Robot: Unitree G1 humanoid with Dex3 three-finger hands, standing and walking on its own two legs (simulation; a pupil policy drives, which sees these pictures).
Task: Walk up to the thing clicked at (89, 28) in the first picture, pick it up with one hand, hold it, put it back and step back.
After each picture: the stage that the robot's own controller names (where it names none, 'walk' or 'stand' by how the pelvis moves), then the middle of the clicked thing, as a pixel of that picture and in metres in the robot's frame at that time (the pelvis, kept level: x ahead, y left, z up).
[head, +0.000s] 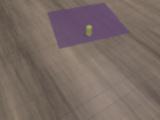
stand; (88, 30) +1.59 -0.12 -0.72
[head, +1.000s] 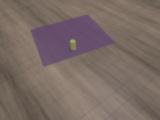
walk; (73, 44) +1.46 +0.19 -0.71
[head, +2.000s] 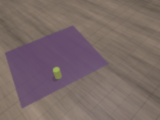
walk; (57, 73) +0.94 +0.32 -0.72
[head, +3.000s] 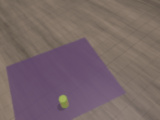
walk; (63, 101) +0.60 +0.23 -0.71
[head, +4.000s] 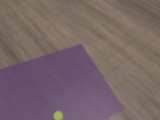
stand; (58, 118) +0.44 +0.16 -0.70
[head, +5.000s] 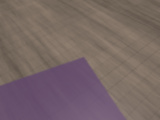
stand; out of the picture +0.39 +0.16 -0.72
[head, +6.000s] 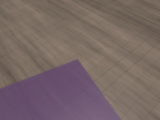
stand; out of the picture +0.37 +0.18 -0.72
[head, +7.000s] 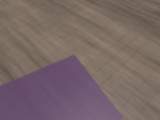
stand; out of the picture +0.38 +0.19 -0.72
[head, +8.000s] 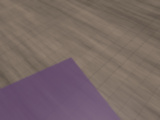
stand; out of the picture +0.37 +0.20 -0.73
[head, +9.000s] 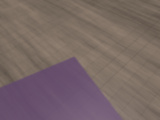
stand; out of the picture +0.37 +0.19 -0.73
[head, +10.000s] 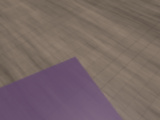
stand; out of the picture +0.37 +0.19 -0.73
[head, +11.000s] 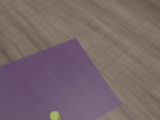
go down; (55, 117) +0.40 +0.18 -0.70
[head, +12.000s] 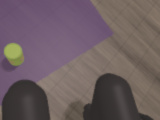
go down; (14, 55) +0.46 +0.23 -0.29
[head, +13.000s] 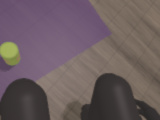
close in; (10, 54) +0.45 +0.24 -0.28
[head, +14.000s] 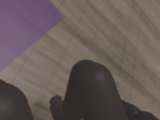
close in; out of the picture +0.44 +0.27 -0.22
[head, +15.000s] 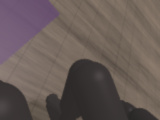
close; out of the picture +0.43 +0.27 -0.22
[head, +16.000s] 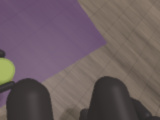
lift; (2, 73) +0.34 +0.25 -0.10
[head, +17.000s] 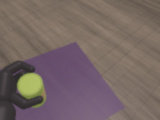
lift; (33, 91) +0.31 +0.16 +0.05
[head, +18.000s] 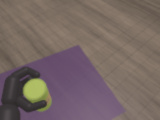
hold; (38, 95) +0.30 +0.15 +0.02
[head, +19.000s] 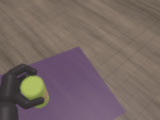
hold; (36, 92) +0.31 +0.16 +0.02
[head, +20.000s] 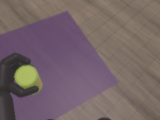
crouch; (30, 80) +0.36 +0.17 -0.05
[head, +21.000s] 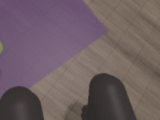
lower; out of the picture +0.47 +0.24 -0.08
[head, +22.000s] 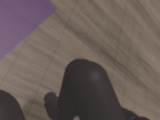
lower; out of the picture +0.43 +0.27 -0.22
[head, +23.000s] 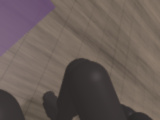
lower; out of the picture +0.43 +0.28 -0.23
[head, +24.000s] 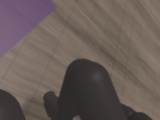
lower; out of the picture +0.43 +0.28 -0.23
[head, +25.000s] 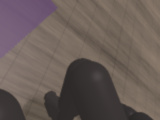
lower; out of the picture +0.44 +0.28 -0.22
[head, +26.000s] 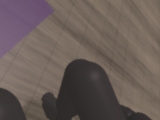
open; out of the picture +0.43 +0.26 -0.23
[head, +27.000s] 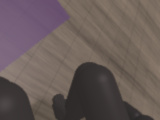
stand; out of the picture +0.42 +0.24 -0.24
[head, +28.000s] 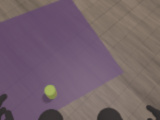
walk; (50, 92) +0.41 +0.16 -0.53
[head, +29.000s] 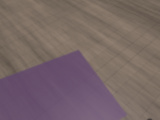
stand; out of the picture +0.38 +0.14 -0.66
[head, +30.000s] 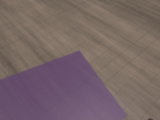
stand; out of the picture +0.38 +0.15 -0.67
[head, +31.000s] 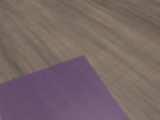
stand; out of the picture +0.39 +0.13 -0.71
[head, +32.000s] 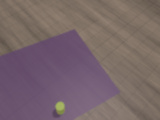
walk; (60, 108) +0.44 +0.10 -0.71
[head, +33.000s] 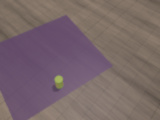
walk; (59, 82) +0.64 +0.16 -0.70
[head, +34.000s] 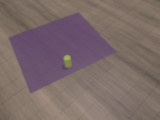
stand; (67, 61) +0.97 +0.17 -0.70
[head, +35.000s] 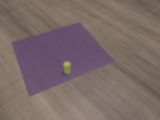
stand; (67, 67) +1.00 +0.14 -0.72
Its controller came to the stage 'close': yes
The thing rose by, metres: 0.72
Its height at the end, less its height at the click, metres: +0.00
